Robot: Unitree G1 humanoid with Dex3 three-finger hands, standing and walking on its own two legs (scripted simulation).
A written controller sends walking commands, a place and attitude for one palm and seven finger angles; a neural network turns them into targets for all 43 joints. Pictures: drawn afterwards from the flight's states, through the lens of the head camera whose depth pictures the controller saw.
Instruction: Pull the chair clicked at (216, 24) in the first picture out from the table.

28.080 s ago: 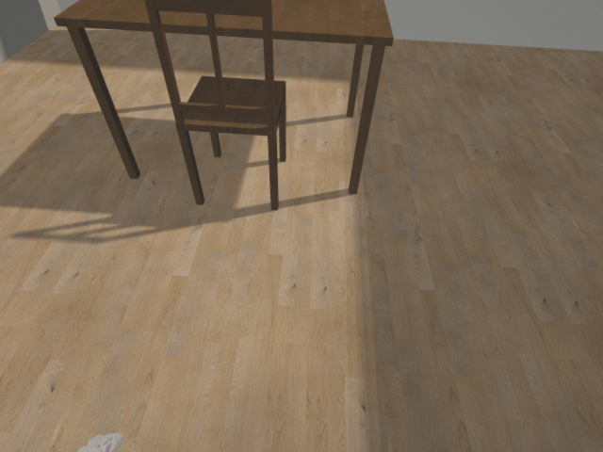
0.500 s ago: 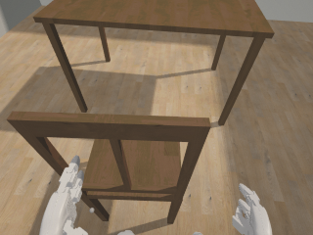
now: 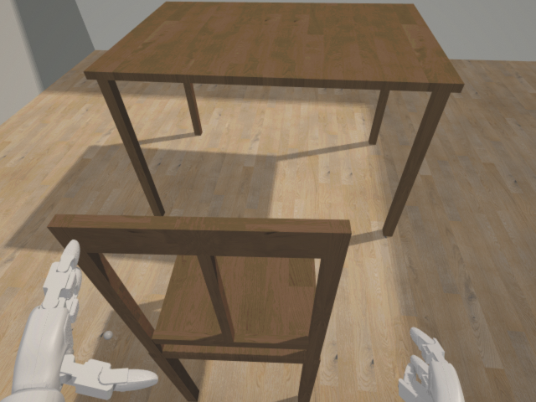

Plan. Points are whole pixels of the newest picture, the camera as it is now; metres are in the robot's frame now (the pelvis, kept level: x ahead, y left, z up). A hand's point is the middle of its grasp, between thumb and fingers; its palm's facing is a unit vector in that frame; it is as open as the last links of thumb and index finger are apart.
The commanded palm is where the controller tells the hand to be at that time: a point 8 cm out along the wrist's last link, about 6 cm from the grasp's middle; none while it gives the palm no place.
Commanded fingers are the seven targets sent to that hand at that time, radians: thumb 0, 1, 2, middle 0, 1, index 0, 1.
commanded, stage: draw the hand back to the body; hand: left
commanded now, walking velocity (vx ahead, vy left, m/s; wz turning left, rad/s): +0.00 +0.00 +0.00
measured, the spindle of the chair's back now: (219, 302) +0.30 +0.12 -0.05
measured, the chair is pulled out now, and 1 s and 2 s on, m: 0.59 0.59 0.59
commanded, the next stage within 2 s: step back with the hand held close in 0.90 s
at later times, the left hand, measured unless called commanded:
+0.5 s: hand (48, 257) +0.21 +0.26 +0.19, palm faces +0.46 -0.77 -0.45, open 9.7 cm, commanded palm +0.17 +0.30 +0.21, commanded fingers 0.00 0.90 0.90 -0.20 -0.30 -0.20 -0.30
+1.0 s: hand (43, 246) +0.22 +0.27 +0.20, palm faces +0.48 -0.77 -0.43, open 7.4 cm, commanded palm +0.18 +0.30 +0.21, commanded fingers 0.00 0.90 0.90 -0.20 -0.30 -0.20 -0.30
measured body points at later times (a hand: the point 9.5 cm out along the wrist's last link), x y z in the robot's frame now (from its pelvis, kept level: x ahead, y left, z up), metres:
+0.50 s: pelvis +0.03 +0.00 +0.03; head +0.02 -0.02 +0.48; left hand +0.18 +0.30 +0.22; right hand +0.22 -0.22 -0.06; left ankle -0.01 +0.14 -0.70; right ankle +0.02 -0.14 -0.70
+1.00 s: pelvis +0.03 +0.00 +0.03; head +0.02 -0.02 +0.48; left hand +0.19 +0.30 +0.22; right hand +0.21 -0.23 -0.05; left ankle -0.01 +0.14 -0.70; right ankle +0.02 -0.14 -0.70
